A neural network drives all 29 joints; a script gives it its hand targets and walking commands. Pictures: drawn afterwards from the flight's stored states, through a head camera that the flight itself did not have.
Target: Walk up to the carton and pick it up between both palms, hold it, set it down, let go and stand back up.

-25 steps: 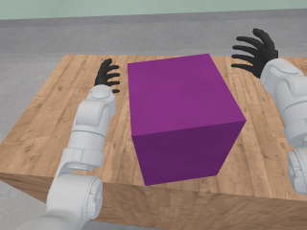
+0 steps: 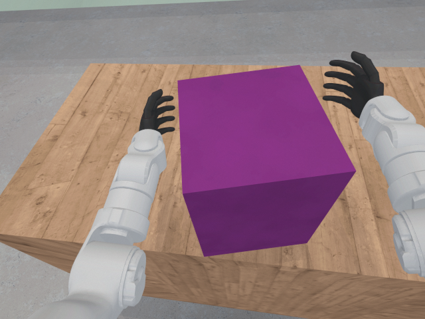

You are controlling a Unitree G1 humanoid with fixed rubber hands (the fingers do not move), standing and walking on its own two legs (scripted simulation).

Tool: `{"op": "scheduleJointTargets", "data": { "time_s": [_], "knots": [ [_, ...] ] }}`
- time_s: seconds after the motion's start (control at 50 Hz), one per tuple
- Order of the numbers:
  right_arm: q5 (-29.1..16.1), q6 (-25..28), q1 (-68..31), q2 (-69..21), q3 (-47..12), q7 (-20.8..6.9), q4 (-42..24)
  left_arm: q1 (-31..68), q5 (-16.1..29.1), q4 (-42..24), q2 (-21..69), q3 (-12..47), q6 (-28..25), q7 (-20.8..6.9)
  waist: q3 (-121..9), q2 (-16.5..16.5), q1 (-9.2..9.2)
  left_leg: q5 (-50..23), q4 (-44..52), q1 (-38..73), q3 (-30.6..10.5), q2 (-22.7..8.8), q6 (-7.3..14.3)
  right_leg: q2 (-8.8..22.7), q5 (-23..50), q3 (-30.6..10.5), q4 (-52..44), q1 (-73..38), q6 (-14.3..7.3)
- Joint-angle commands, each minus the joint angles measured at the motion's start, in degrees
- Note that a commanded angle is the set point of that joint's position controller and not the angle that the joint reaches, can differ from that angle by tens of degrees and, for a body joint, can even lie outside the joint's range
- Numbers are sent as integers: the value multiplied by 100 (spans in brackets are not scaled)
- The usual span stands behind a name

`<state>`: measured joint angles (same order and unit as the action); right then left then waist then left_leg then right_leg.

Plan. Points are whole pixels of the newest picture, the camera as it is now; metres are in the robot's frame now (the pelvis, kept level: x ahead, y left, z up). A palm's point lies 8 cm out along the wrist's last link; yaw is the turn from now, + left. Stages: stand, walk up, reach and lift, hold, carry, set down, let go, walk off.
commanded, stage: reach and lift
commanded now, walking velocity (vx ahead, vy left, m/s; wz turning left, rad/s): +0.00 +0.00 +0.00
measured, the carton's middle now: (247, 168) +0.37 +0.01 +0.08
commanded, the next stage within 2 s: none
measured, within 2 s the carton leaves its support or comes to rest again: neither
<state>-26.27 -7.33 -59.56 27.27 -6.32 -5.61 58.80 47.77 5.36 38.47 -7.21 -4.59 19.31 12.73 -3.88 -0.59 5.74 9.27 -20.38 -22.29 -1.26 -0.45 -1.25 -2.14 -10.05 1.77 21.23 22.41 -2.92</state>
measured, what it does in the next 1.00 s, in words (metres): stands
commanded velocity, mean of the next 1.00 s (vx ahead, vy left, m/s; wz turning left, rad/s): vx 0.00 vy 0.00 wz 0.00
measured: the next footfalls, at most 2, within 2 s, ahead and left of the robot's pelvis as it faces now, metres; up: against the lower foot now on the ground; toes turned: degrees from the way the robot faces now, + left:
none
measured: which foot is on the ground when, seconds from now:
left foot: down 0.00-1.00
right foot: down 0.00-1.00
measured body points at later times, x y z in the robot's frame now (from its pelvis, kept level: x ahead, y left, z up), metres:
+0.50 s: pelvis +0.00 +0.00 +0.00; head +0.07 -0.02 +0.44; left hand +0.44 +0.16 +0.12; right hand +0.50 -0.15 +0.13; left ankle +0.00 +0.13 -0.74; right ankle -0.01 -0.09 -0.74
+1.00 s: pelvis +0.00 +0.00 +0.00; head +0.07 -0.02 +0.44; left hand +0.43 +0.15 +0.11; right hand +0.50 -0.14 +0.13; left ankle +0.00 +0.13 -0.74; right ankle -0.01 -0.09 -0.74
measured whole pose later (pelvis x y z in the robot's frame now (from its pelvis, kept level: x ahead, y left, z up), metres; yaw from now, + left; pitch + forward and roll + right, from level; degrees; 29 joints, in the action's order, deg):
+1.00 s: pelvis +0.00 +0.00 +0.00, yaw +0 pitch +12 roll +0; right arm -16.3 -2.5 -58.8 17.7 -3.9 0.7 58.8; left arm 45.6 -1.5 36.5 2.5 -8.5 13.2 15.4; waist -4.8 -1.9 5.7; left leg 9.1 -20.4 -23.7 -1.2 -0.5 -1.3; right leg -2.2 -9.7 1.8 20.9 23.6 -2.7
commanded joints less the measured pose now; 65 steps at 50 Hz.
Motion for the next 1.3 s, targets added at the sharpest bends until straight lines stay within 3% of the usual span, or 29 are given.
{"op": "scheduleJointTargets", "data": {
  "time_s": [0.0, 0.08, 0.12, 0.14, 0.18, 0.2, 0.28, 0.34, 0.36, 0.38, 0.56, 0.62, 0.68, 0.72, 0.74, 0.8, 0.86, 0.88, 0.96, 1.0, 1.04, 1.06, 1.08, 1.1, 1.12, 1.14, 1.2, 1.22, 1.28],
  "knots": [
    [453, 505, -2516, 465, -62, 57, -374, 2034, -321, -1064, 7, -694, -375, -96, -4397, 217, 627, -3123, -386, 1012, 326, -101, -293, -167, 4153, -136, 201, -1723, 307],
    [542, 717, -2409, 242, 88, 137, -859, 1981, -355, -2072, 312, -616, -460, -17, -5121, 33, 482, -3644, -598, 1207, 305, -124, -362, -246, 4524, -106, 291, -1657, 257],
    [618, 709, -2570, 135, 89, 213, -856, 1946, -492, -1746, 382, -730, -376, -8, -4925, 132, 564, -3614, -586, 1118, 313, -127, -354, -234, 4648, -140, 264, -1697, 262],
    [604, 655, -2425, 73, 68, 226, -562, 1945, -655, -1563, 464, -852, -302, -22, -4678, 212, 516, -3440, -531, 1071, 318, -96, -299, -203, 4698, -169, 254, -1792, 315],
    [712, 653, -2669, 63, 202, 300, -797, 2012, -703, -1579, 445, -905, -279, -3, -4578, 375, 488, -3195, -461, 936, 295, -88, -240, -216, 4452, -153, 209, -1893, 342],
    [716, 660, -2534, -7, 143, 312, -804, 1821, -724, -1474, 428, -930, -295, 7, -4568, 396, 584, -3017, -411, 808, 338, -89, -244, -181, 4460, -210, 218, -2062, 351],
    [876, 644, -2596, -228, 210, 386, -748, 1836, -787, -1255, 676, -960, -349, -3, -4345, 615, 519, -2846, -322, 730, 345, -70, -186, -163, 4544, -202, 239, -2074, 425],
    [915, 740, -2718, -309, 527, 416, -744, 2300, -739, -1812, 965, -756, -506, 84, -4639, 280, 352, -2977, -375, 1143, 266, -124, -251, -199, 4043, -99, 187, -1721, 359],
    [909, 722, -2706, -292, 480, 390, -627, 2233, -780, -1537, 921, -853, -538, 121, -4488, 254, 472, -3063, -401, 1181, 322, -134, -280, -225, 3908, -97, 147, -1600, 322],
    [1070, 760, -2853, -177, 668, 424, -656, 2378, -832, -1627, 964, -813, -582, 164, -4593, 226, 358, -3147, -457, 1390, 222, -188, -300, -209, 3666, -93, 77, -1407, 273],
    [1097, 692, -2777, -596, 644, 604, -522, 2384, -987, -1208, 1129, -931, -578, 225, -4151, 476, 379, -2831, -430, 1325, 250, -184, -231, -177, 3494, -118, -53, -1350, 320],
    [1099, 721, -2823, -634, 709, 638, -444, 2651, -1017, -1382, 1275, -861, -623, 301, -4223, 215, 349, -2998, -485, 1526, 209, -208, -292, -183, 3309, -63, -55, -1265, 288],
    [1133, 697, -2924, -771, 638, 660, -487, 2694, -983, -1077, 1270, -862, -704, 260, -4124, 499, 341, -2754, -482, 1258, 256, -155, -209, -135, 3388, -122, -43, -1315, 328],
    [1224, 750, -2917, -807, 769, 696, -488, 2757, -1019, -1184, 1356, -887, -757, 298, -4264, 454, 319, -2819, -467, 1367, 201, -183, -218, -164, 3380, -95, -12, -1340, 313],
    [1263, 770, -2959, -770, 895, 695, -493, 2821, -1030, -1370, 1460, -777, -781, 332, -4370, 256, 240, -2947, -485, 1569, 213, -218, -292, -218, 3121, -24, -69, -1111, 282],
    [1237, 741, -2872, -1065, 678, 680, -458, 2771, -1019, -1119, 1485, -845, -813, 279, -4231, 432, 367, -2949, -531, 1517, 233, -187, -236, -117, 3321, -74, -88, -1246, 297],
    [1170, 770, -2937, -1061, 666, 638, -530, 2732, -1061, -1343, 1677, -813, -858, 276, -4377, 347, 378, -3181, -535, 1607, 161, -208, -249, -172, 3533, -89, -3, -1215, 293],
    [1301, 744, -2808, -1115, 859, 657, -381, 2864, -1108, -1220, 1639, -809, -861, 272, -4371, 321, 217, -3016, -541, 1612, 175, -225, -268, -157, 3211, -42, -93, -1102, 278],
    [1489, 785, -2736, -1356, 853, 583, -334, 2626, -1294, -919, 1744, -1007, -920, 162, -4127, 426, 366, -2866, -434, 1589, 234, -206, -209, -83, 3295, -66, -104, -1243, 333],
    [1568, 820, -2805, -1491, 928, 576, -316, 2828, -1299, -1049, 1823, -951, -967, 142, -4250, 374, 229, -2955, -464, 1566, 208, -197, -204, -82, 3449, -47, -82, -1276, 311],
    [1663, 856, -2705, -1663, 997, 502, -313, 2707, -1386, -1081, 1970, -998, -1051, 57, -4228, 495, 268, -2926, -431, 1540, 257, -193, -184, -71, 3462, -25, -60, -1340, 360],
    [1749, 896, -2671, -1675, 1116, 484, -320, 2776, -1334, -1201, 2047, -807, -1041, 80, -4458, 248, 103, -3148, -445, 1722, 206, -179, -232, -97, 3369, 16, -81, -1239, 320],
    [1832, 895, -2706, -1842, 1099, 433, -255, 2805, -1468, -1022, 2159, -961, -1094, 13, -4224, 424, 234, -2918, -423, 1619, 246, -198, -192, -55, 3200, -9, -90, -1320, 304],
    [1882, 888, -2694, -1998, 1078, 367, -164, 2896, -1532, -966, 2257, -984, -1094, -36, -4132, 351, 255, -2851, -383, 1603, 255, -192, -172, -38, 3114, 14, -85, -1294, 317],
    [2124, 895, -2779, -2568, 1192, 262, -92, 2999, -1575, -801, 2649, -906, -1119, -176, -4077, 506, 105, -2647, -347, 1497, 303, -162, -157, -17, 3098, 12, -159, -1341, 331],
    [2367, 916, -2755, -3008, 1240, 140, -77, 2899, -1737, -661, 3065, -930, -1096, -308, -3931, 541, 186, -2606, -202, 1484, 320, -163, -103, 31, 3222, 30, -132, -1453, 364],
    [3145, 1024, -2494, -4397, 1432, -265, -13, 2727, -2108, -503, 4149, -678, -1040, -775, -3953, 582, 22, -2661, -54, 1520, 398, -150, -124, 101, 3390, 134, -92, -1883, 408],
    [3240, 1117, -2478, -4506, 1466, -334, -95, 2854, -2010, -733, 4257, -488, -1089, -845, -4370, 515, -42, -2778, -85, 1612, 388, -158, -137, 146, 3455, 166, -62, -2003, 427],
    [3600, 1260, -2283, -4548, 1617, -391, 211, 2648, -2135, -511, 4113, -675, -1134, -929, -4069, 607, -36, -2919, -65, 1391, 441, -163, -109, 181, 3900, 182, 29, -2329, 487]
  ]
}}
